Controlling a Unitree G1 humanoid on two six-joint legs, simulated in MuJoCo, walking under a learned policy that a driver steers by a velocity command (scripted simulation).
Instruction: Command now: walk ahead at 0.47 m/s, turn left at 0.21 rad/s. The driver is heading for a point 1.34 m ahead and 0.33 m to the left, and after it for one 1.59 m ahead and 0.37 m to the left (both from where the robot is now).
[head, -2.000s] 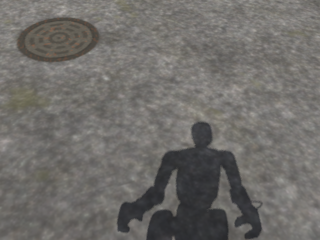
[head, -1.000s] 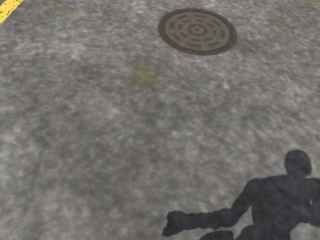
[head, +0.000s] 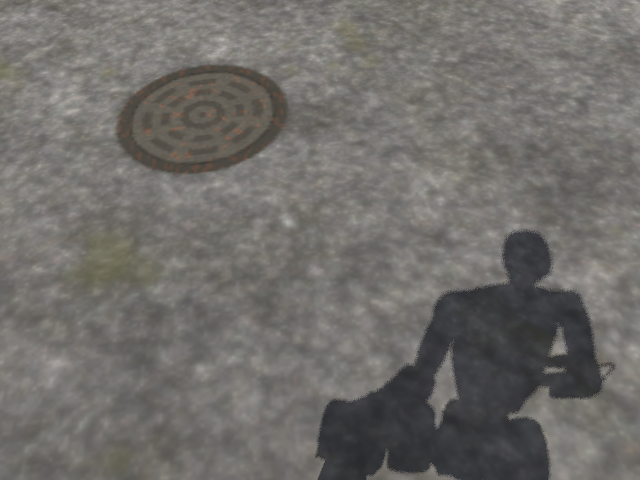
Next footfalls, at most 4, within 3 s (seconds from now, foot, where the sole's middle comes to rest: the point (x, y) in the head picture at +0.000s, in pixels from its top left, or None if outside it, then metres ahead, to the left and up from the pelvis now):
0.20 left None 0.31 0.11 -0.78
0.64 right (392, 425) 0.61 -0.05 -0.78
1.14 left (241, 369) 0.73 0.29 -0.78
1.64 right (308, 290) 0.96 0.15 -0.78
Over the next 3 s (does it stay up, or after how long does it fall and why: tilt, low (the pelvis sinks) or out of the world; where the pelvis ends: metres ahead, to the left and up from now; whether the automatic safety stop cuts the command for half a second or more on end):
stays up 1.01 0.24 -0.01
